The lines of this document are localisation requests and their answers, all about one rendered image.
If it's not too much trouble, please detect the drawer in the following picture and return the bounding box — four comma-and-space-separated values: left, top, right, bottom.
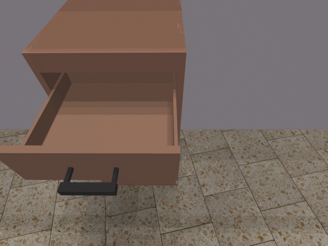
0, 72, 180, 180

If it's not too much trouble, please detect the handle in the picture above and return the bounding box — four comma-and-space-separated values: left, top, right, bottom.
57, 167, 119, 196

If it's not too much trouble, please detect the cabinet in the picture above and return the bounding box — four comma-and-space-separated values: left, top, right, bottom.
22, 0, 187, 186

